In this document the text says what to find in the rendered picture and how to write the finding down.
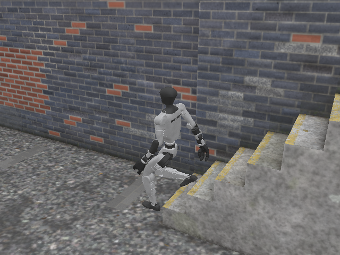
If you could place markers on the stairs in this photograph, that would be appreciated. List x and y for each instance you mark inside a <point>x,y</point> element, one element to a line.
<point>281,199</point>

